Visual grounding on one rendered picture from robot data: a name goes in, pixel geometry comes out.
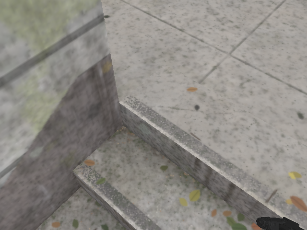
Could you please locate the right robot hand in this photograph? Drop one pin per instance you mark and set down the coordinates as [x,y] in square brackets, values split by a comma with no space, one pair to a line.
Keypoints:
[268,223]

